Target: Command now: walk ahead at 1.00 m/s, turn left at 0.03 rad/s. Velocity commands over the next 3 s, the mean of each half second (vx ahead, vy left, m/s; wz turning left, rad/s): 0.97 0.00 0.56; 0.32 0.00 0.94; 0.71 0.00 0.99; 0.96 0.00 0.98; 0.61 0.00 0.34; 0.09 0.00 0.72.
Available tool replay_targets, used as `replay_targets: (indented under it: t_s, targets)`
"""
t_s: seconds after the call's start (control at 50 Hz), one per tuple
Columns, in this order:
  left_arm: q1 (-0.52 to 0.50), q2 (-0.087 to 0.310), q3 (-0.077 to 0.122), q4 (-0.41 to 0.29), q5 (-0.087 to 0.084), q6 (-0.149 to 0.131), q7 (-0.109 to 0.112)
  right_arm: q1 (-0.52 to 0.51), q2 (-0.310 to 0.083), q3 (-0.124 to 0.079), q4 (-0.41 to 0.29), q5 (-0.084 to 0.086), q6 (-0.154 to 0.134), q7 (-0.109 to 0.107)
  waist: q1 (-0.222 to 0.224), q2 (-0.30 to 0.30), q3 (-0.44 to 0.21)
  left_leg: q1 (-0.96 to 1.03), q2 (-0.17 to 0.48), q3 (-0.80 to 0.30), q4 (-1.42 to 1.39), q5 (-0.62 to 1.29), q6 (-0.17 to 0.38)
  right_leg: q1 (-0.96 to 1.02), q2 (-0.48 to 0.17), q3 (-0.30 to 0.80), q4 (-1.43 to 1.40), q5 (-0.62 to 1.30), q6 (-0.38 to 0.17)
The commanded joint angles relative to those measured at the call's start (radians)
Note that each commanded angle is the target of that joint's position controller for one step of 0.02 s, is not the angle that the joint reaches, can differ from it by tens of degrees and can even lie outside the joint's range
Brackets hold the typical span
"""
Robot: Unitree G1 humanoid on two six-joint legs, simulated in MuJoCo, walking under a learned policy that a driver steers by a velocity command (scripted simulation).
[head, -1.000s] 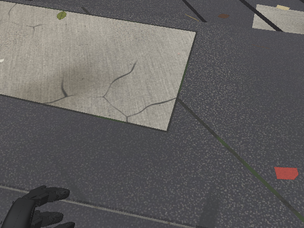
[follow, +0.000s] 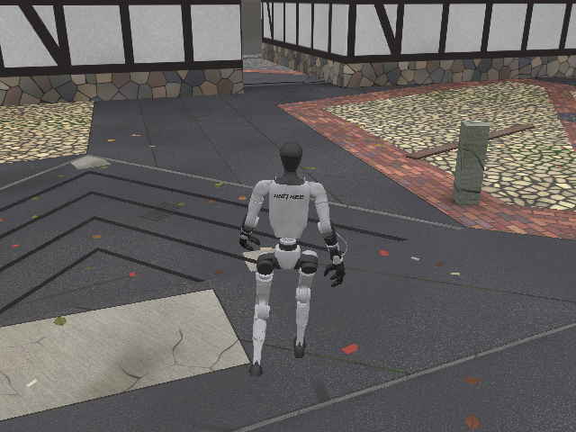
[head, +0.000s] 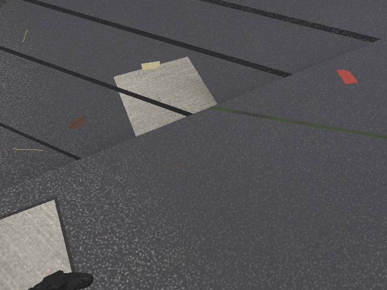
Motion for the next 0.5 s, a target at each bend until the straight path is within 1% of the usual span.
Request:
replay_targets:
  t_s: [0.02,0.04,0.06,0.08,0.1,0.12,0.14,0.16,0.18,0.2,0.22,0.24,0.26,0.28,0.3,0.32,0.34,0.36,0.38,0.4,0.42,0.44,0.46,0.48,0.5]
  targets:
    - [0.299,0.179,0.077,0.059,-0.010,-0.017,0.030,-0.133,-0.108,-0.010,-0.158,0.006,-0.031,-0.005,0.141,-0.027,-0.113,-0.674,0.006,-0.076,0.331,0.154,0.059,0.655,-0.328,0.567,-0.410,-0.213,-0.118]
    - [0.254,0.144,0.068,0.063,-0.007,-0.028,0.028,-0.132,-0.094,-0.006,-0.146,-0.001,-0.021,0.003,0.098,-0.004,-0.072,-0.614,0.032,-0.082,0.275,0.177,0.050,0.536,-0.293,0.476,-0.432,-0.145,-0.094]
    - [0.235,0.110,0.056,0.070,-0.012,-0.037,0.029,-0.095,-0.079,-0.003,-0.130,-0.011,-0.004,0.014,0.059,-0.024,-0.050,-0.553,0.049,-0.092,0.241,0.191,0.040,0.445,-0.266,0.399,-0.470,-0.105,-0.075]
    - [0.240,0.086,0.049,0.081,-0.018,-0.046,0.028,-0.083,-0.068,-0.002,-0.120,-0.014,0.014,0.025,0.043,-0.057,-0.036,-0.520,0.060,-0.095,0.213,0.193,0.030,0.393,-0.262,0.355,-0.504,-0.081,-0.070]
    - [0.255,0.069,0.044,0.098,-0.026,-0.058,0.026,-0.107,-0.063,-0.004,-0.123,-0.014,0.028,0.032,0.038,-0.042,-0.003,-0.546,0.064,-0.096,0.188,0.200,0.027,0.392,-0.254,0.300,-0.529,-0.009,-0.058]
    - [0.268,0.074,0.046,0.115,-0.035,-0.067,0.025,-0.152,-0.052,-0.002,-0.134,-0.016,0.039,0.037,0.040,-0.044,0.034,-0.592,0.068,-0.089,0.161,0.232,0.021,0.387,-0.249,0.245,-0.566,0.036,-0.048]
    - [0.282,0.072,0.046,0.126,-0.036,-0.073,0.023,-0.204,-0.050,-0.001,-0.146,-0.013,0.045,0.040,0.050,-0.032,0.064,-0.624,0.065,-0.075,0.127,0.283,0.021,0.391,-0.231,0.174,-0.594,0.118,-0.027]
    - [0.296,0.058,0.041,0.137,-0.035,-0.079,0.020,-0.259,-0.046,0.002,-0.162,-0.008,0.045,0.041,0.059,-0.024,0.089,-0.636,0.048,-0.046,0.072,0.335,0.026,0.393,-0.195,0.084,-0.604,0.269,0.002]
    - [0.292,0.060,0.040,0.143,-0.034,-0.082,0.018,-0.294,-0.032,0.010,-0.178,-0.003,0.042,0.044,0.054,-0.048,0.093,-0.625,0.037,-0.013,0.003,0.400,0.030,0.392,-0.175,0.017,-0.611,0.366,0.014]
    - [0.290,0.049,0.036,0.148,-0.035,-0.086,0.018,-0.324,-0.034,0.013,-0.180,0.000,0.038,0.048,0.055,-0.033,0.094,-0.604,0.019,0.028,-0.055,0.462,0.040,0.402,-0.145,-0.056,-0.612,0.465,0.034]
    - [0.299,0.058,0.034,0.153,-0.036,-0.089,0.021,-0.365,-0.029,0.020,-0.195,0.001,0.034,0.055,0.060,-0.031,0.093,-0.569,0.012,0.072,-0.136,0.511,0.050,0.406,-0.145,-0.096,-0.624,0.523,0.046]
    - [0.313,0.061,0.032,0.164,-0.038,-0.091,0.027,-0.405,-0.027,0.025,-0.204,0.002,0.030,0.062,0.068,-0.009,0.104,-0.537,-0.005,0.115,-0.214,0.547,0.063,0.422,-0.139,-0.133,-0.635,0.597,0.062]
    - [0.334,0.076,0.032,0.174,-0.040,-0.093,0.034,-0.438,-0.022,0.030,-0.214,0.002,0.028,0.067,0.074,-0.003,0.106,-0.494,-0.030,0.153,-0.287,0.575,0.079,0.451,-0.147,-0.156,-0.635,0.720,0.076]
    - [0.350,0.098,0.034,0.181,-0.039,-0.092,0.043,-0.439,-0.029,0.031,-0.212,0.000,0.027,0.070,0.069,-0.016,0.087,-0.450,-0.070,0.192,-0.328,0.590,0.097,0.506,-0.157,-0.174,-0.598,0.930,0.090]
    - [0.355,0.130,0.040,0.182,-0.036,-0.088,0.057,-0.415,-0.046,0.028,-0.206,-0.004,0.028,0.071,0.048,-0.053,0.051,-0.404,-0.106,0.213,-0.352,0.570,0.113,0.570,-0.174,-0.184,-0.527,1.124,0.104]
    - [0.346,0.159,0.048,0.179,-0.031,-0.075,0.072,-0.348,-0.072,0.021,-0.185,-0.004,0.031,0.067,0.007,-0.088,0.004,-0.339,-0.143,0.224,-0.361,0.521,0.127,0.622,-0.192,-0.186,-0.422,1.288,0.117]
    - [0.318,0.185,0.057,0.169,-0.022,-0.056,0.085,-0.219,-0.112,0.006,-0.149,-0.005,0.035,0.062,-0.065,-0.107,-0.066,-0.212,-0.181,0.224,-0.357,0.465,0.142,0.633,-0.207,-0.182,-0.248,1.401,0.124]
    - [0.259,0.208,0.066,0.148,-0.013,-0.038,0.092,-0.013,-0.159,-0.018,-0.089,-0.007,0.038,0.052,-0.165,-0.115,-0.151,-0.008,-0.200,0.192,-0.339,0.403,0.171,0.567,-0.223,-0.164,0.008,1.431,0.120]
    - [0.177,0.231,0.076,0.125,-0.010,-0.023,0.090,0.208,-0.204,-0.048,-0.028,-0.006,0.040,0.035,-0.280,-0.076,-0.205,0.219,-0.157,0.083,-0.405,0.345,0.231,0.401,-0.193,-0.156,0.405,1.203,0.108]
    - [0.098,0.127,0.057,0.110,-0.003,-0.033,0.064,0.181,-0.241,-0.076,-0.017,0.032,0.053,0.013,-0.240,0.172,-0.137,0.349,-0.085,-0.058,-0.437,0.353,0.253,0.087,0.031,-0.138,0.832,0.058,0.103]
    - [0.259,0.044,0.025,-0.002,-0.033,-0.053,0.056,0.061,-0.362,-0.097,-0.058,-0.007,0.063,0.008,-0.032,0.327,-0.281,0.599,0.142,-0.597,-0.509,0.412,0.498,-0.302,0.078,0.055,1.130,-0.301,0.160]
    - [0.218,0.086,0.009,-0.021,-0.025,-0.077,0.057,0.007,-0.318,-0.101,-0.123,-0.003,0.066,-0.005,-0.081,0.107,-0.334,0.600,0.223,-0.835,-0.722,0.209,0.532,-0.398,0.033,0.174,1.088,-0.244,0.137]
    - [0.172,0.106,0.007,-0.013,-0.021,-0.090,0.053,-0.028,-0.224,-0.081,-0.112,-0.006,0.062,-0.022,-0.022,-0.072,-0.121,0.361,0.199,-0.761,-0.790,0.264,0.459,-0.371,-0.024,0.181,0.936,-0.174,0.117]
    - [0.145,0.093,0.006,-0.024,-0.014,-0.085,0.051,-0.071,-0.179,-0.067,-0.097,-0.004,0.055,-0.024,0.048,-0.133,-0.018,0.162,0.155,-0.646,-0.780,0.459,0.409,-0.290,-0.060,0.166,0.806,-0.169,0.121]
    - [0.145,0.084,0.002,-0.021,0.002,-0.060,0.053,-0.093,-0.176,-0.062,-0.107,-0.002,0.038,-0.024,0.082,-0.153,0.034,0.018,0.115,-0.548,-0.749,0.694,0.385,-0.217,-0.076,0.159,0.749,-0.194,0.137]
